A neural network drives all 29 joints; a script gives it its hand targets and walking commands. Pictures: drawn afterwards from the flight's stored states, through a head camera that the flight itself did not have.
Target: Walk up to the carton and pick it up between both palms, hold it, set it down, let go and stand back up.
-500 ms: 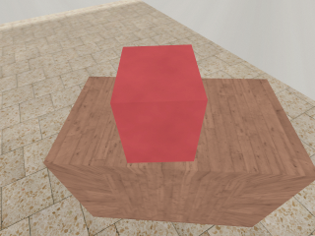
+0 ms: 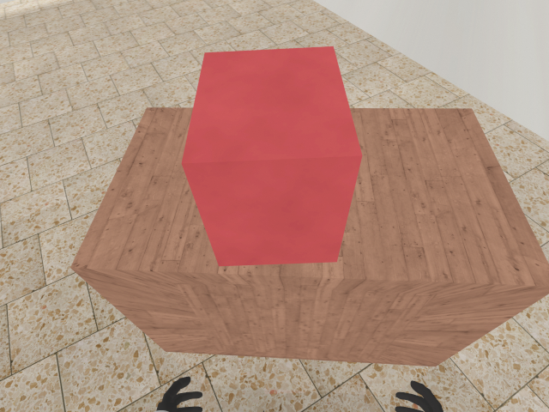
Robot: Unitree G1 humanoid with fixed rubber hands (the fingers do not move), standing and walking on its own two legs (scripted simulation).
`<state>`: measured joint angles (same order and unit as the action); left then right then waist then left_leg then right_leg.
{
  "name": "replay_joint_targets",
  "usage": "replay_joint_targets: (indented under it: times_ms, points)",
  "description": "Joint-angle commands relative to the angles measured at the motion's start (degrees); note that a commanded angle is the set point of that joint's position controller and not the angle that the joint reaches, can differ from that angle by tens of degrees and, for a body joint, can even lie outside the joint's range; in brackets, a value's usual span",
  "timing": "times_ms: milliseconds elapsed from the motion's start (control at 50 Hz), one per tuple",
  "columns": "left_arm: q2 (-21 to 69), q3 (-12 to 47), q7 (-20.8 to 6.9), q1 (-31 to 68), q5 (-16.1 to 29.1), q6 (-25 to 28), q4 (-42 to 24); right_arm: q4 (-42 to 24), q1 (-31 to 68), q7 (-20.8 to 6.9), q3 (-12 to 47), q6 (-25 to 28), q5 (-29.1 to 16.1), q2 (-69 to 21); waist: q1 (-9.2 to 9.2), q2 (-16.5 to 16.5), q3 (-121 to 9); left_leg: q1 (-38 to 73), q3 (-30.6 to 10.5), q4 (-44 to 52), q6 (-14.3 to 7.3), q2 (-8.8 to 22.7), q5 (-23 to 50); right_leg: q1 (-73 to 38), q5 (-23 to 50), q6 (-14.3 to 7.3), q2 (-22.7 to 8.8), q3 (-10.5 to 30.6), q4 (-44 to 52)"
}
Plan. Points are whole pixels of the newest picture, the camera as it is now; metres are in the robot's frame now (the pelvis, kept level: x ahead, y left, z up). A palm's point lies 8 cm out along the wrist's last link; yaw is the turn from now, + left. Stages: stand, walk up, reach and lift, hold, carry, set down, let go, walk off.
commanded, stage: reach and lift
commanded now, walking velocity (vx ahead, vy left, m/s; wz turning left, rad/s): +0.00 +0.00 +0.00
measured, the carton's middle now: (273, 161) +0.56 +0.05 +0.02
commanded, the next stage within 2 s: none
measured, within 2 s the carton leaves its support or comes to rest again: neither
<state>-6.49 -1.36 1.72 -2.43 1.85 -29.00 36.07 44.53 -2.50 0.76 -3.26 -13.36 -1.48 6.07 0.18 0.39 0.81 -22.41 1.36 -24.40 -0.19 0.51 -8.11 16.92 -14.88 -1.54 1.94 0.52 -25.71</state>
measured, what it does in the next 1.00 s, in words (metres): stands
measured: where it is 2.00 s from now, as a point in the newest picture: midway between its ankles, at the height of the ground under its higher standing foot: outside the picture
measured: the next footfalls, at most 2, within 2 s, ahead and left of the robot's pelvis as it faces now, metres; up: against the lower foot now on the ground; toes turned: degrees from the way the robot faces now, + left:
none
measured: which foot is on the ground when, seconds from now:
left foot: down 0.00-1.00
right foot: down 0.00-1.00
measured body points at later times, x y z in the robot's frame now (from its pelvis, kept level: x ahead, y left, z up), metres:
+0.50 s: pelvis -0.02 +0.00 +0.00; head -0.01 +0.00 +0.45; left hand +0.13 +0.21 -0.11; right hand +0.12 -0.19 -0.11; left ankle +0.04 +0.12 -0.74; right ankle -0.02 -0.10 -0.74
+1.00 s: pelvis -0.01 +0.03 +0.00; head -0.01 +0.03 +0.45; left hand +0.21 +0.22 -0.07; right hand +0.21 -0.20 -0.07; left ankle +0.04 +0.12 -0.74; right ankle -0.02 -0.10 -0.74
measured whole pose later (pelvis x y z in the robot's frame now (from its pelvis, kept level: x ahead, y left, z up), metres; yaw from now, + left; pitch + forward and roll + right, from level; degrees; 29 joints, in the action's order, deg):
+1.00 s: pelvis -0.01 +0.03 +0.00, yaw -2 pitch +2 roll +0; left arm -7.6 6.1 8.0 -1.8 7.7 -5.0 34.5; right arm 38.9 -2.8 -6.8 -4.0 2.1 -6.0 11.4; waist 2.0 0.2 -2.7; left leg -19.2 3.7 -27.2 -2.7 -1.3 -10.0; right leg 14.8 -16.0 1.2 -0.3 2.6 -28.9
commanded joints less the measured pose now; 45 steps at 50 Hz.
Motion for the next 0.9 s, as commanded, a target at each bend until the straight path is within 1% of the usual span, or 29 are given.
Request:
replay_joint_targets:
  times_ms: [0,40,80,120,180,220,260,300,360,420,460,500,540,640,700,800,880]
  points:
    - [-7.33,-0.31,2.05,18.20,3.01,5.62,-11.95,-14.69,14.94,-0.95,-1.64,3.42,-0.33,6.07,-0.68,-5.21,-19.93,16.73,-2.47,-3.83,0.15,-0.47,10.98,7.37,13.78,0.35,-3.57,1.74,1.96]
    - [-8.40,0.52,2.55,18.90,4.52,5.70,-12.34,-14.26,12.76,-1.12,0.02,1.72,-2.04,4.22,-0.89,-4.61,-22.74,15.69,-2.24,-4.70,-0.26,-0.58,11.83,6.28,16.66,0.86,-4.49,2.28,0.54]
    - [-9.37,1.02,2.36,18.04,5.12,5.16,-12.10,-12.88,10.26,-0.98,1.98,-0.26,-4.00,3.21,-0.88,-3.31,-24.08,15.36,-2.04,-4.70,-0.29,-0.70,13.73,4.81,19.47,1.34,-4.83,2.65,0.33]
    - [-9.93,0.97,1.60,15.83,4.65,4.94,-10.92,-11.42,8.07,-0.46,3.63,-1.31,-5.66,3.19,-0.67,-1.62,-23.64,15.84,-1.91,-3.87,0.01,-0.84,15.72,3.59,21.23,1.68,-4.70,2.93,1.36]
    - [-9.78,-0.04,-0.08,10.37,2.50,5.56,-7.95,-9.35,4.88,0.91,4.74,-0.47,-6.79,4.26,-0.14,0.67,-20.31,18.89,-1.87,-1.49,0.69,-1.14,17.76,2.44,21.61,1.84,-3.96,3.17,4.67]
    - [-9.35,-1.03,-1.22,6.53,0.66,6.47,-6.70,-8.28,2.78,2.00,4.59,1.34,-6.54,5.29,0.34,1.85,-17.37,21.63,-1.87,0.30,1.04,-1.31,17.93,2.30,19.65,1.60,-3.33,3.14,7.27]
    - [-8.65,-1.75,-2.11,2.75,-0.92,7.82,-6.16,-7.69,0.36,3.00,4.27,3.68,-5.79,5.96,0.81,2.29,-14.27,24.02,-1.81,1.81,1.31,-1.42,17.21,2.65,16.66,1.22,-2.70,2.99,9.67]
    - [-8.01,-2.21,-2.62,0.13,-1.90,9.57,-6.35,-8.23,-1.54,3.77,4.01,6.11,-4.86,6.38,1.26,1.84,-11.32,25.39,-1.63,2.89,1.28,-1.40,15.43,3.41,13.02,0.80,-2.18,2.69,11.38]
    - [-6.99,-2.01,-2.30,-0.47,-1.80,12.76,-7.86,-11.73,-2.43,3.97,3.49,9.31,-3.28,6.73,1.67,-0.03,-7.37,24.67,-1.29,3.71,0.53,-0.97,9.21,5.14,6.18,0.17,-2.10,2.27,11.88]
    - [-6.41,-0.79,-0.72,2.30,-0.17,16.37,-10.42,-17.61,-0.87,2.97,2.24,11.70,-1.58,6.83,1.72,-3.14,-5.52,22.00,-1.00,3.13,-0.75,-0.45,0.91,7.90,-0.50,-0.13,-2.89,1.94,9.88]
    - [-6.35,0.31,0.65,4.70,1.24,18.53,-12.17,-20.93,0.20,1.86,1.15,12.79,-0.75,6.81,1.53,-4.92,-5.73,21.03,-0.87,1.61,-1.37,-0.36,-2.79,10.74,-4.35,-0.25,-3.57,1.88,8.17]
    - [-6.43,1.50,2.03,6.66,2.66,20.39,-13.98,-23.12,0.86,0.54,0.36,13.57,-0.46,6.67,1.37,-5.67,-6.61,20.67,-0.94,-0.06,-1.65,-0.36,-5.07,13.58,-7.04,-0.38,-4.26,1.98,6.64]
    - [-6.49,2.75,3.35,7.61,3.85,21.90,-15.56,-24.06,0.87,-0.86,-0.10,14.07,-0.65,6.59,1.36,-5.04,-7.93,20.24,-1.21,-1.10,-1.67,-0.21,-6.68,15.30,-8.33,-0.51,-4.67,1.91,5.14]
    - [-6.15,5.36,6.03,6.79,4.99,23.24,-17.36,-22.50,-0.10,-4.03,-1.49,13.74,-1.60,7.81,1.81,0.02,-11.39,17.37,-2.17,-0.13,-1.00,0.78,-10.24,13.44,-7.41,-0.62,-3.86,0.88,2.21]
    - [-5.47,6.32,6.67,5.86,4.90,22.77,-16.78,-20.18,0.15,-5.39,-2.47,13.43,-1.99,9.34,1.71,1.71,-11.96,16.70,-2.83,1.32,-0.34,1.15,-11.07,11.67,-6.18,-0.46,-3.00,0.20,2.01]
    - [-4.79,6.13,6.36,5.44,4.15,21.74,-14.56,-16.49,3.05,-6.61,-3.51,14.15,-2.76,12.11,1.81,1.10,-10.10,18.68,-3.96,2.81,0.74,1.13,-10.11,10.64,-4.54,-0.19,-2.03,-0.17,3.56]
    - [-4.74,5.53,6.32,7.91,4.45,23.26,-12.61,-15.03,7.33,-7.08,-3.80,16.12,-3.68,13.74,2.07,-0.33,-9.15,18.82,-4.63,3.08,1.01,1.24,-9.17,9.70,-3.56,-0.04,-1.51,-0.06,4.11]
